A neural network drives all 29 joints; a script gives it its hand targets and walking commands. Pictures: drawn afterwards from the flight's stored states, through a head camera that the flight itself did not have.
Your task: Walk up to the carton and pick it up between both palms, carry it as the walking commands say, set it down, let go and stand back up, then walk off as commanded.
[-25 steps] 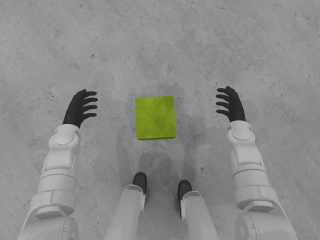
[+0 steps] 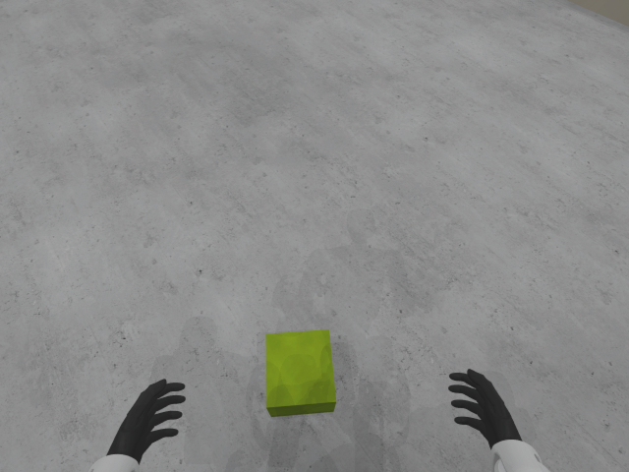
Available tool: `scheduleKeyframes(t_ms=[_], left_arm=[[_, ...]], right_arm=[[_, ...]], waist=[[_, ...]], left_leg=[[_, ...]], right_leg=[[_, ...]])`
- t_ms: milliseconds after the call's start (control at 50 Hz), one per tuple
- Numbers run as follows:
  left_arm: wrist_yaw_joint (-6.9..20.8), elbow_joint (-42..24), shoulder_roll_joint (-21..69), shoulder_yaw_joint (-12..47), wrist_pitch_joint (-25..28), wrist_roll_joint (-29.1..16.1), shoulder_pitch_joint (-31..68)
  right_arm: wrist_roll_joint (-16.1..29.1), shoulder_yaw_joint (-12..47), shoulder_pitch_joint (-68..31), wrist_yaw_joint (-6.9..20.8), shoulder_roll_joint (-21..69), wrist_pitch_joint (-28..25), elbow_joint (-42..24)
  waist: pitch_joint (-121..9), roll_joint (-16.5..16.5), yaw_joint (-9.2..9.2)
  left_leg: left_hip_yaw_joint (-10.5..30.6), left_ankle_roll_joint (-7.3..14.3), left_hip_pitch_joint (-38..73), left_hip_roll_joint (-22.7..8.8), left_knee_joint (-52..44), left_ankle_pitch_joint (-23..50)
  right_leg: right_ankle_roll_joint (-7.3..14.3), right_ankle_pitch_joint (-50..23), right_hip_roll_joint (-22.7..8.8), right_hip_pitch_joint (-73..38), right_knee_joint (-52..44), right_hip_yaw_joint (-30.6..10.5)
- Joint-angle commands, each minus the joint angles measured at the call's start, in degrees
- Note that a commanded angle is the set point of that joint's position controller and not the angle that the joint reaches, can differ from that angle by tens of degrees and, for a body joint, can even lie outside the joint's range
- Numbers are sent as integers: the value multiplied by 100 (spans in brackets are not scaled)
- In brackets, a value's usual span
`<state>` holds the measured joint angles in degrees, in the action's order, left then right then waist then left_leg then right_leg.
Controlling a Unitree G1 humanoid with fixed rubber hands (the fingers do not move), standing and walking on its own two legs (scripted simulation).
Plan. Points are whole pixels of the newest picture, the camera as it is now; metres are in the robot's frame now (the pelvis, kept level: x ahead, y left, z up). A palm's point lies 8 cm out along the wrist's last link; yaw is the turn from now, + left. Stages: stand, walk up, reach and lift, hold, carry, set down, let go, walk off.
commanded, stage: let go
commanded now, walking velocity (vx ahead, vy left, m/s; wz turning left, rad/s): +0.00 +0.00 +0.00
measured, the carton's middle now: (300, 373) +0.42 +0.06 -0.70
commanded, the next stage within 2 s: stand in 0.52 s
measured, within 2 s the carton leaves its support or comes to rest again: neither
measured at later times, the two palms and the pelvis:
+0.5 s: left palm (125, 448) +0.17 +0.23 -0.06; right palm (514, 466) +0.17 -0.23 -0.07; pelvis +0.01 +0.00 +0.00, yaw +1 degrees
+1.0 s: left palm out of the picture +0.15 +0.30 -0.10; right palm out of the picture +0.14 -0.28 -0.08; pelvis +0.02 +0.01 +0.00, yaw -1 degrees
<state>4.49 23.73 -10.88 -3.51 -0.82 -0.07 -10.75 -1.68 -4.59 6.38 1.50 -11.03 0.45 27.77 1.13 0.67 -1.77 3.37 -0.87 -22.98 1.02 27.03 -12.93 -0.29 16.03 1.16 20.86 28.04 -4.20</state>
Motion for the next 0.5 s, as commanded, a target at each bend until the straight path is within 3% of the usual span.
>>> scheduleKeyframes(t_ms=[0,160,360,480], left_arm=[[-20,-658,-628,-145,46,24,-79],[7,-655,-705,-89,-390,96,-94],[-45,-612,-726,-55,-661,149,-119],[-254,-773,-720,-56,-1052,79,-43]], right_arm=[[34,-26,173,69,-476,-63,-744],[100,92,367,211,-515,349,-904],[82,63,538,213,-524,553,-855],[178,150,554,69,-675,376,-736]], waist=[[-1026,-295,93],[-21,-185,123],[15,-97,206],[-239,-161,196]], left_leg=[[-370,-146,1742,239,-319,1467],[-442,-87,2069,259,-467,1003],[-374,-26,2196,310,-364,1444],[-273,-59,1935,361,-257,1376]], right_leg=[[-148,-1373,151,-686,-665,307],[-174,-980,67,-933,-852,330],[-145,-1546,128,-1240,-683,372],[-109,-1651,133,-1167,-502,382]])
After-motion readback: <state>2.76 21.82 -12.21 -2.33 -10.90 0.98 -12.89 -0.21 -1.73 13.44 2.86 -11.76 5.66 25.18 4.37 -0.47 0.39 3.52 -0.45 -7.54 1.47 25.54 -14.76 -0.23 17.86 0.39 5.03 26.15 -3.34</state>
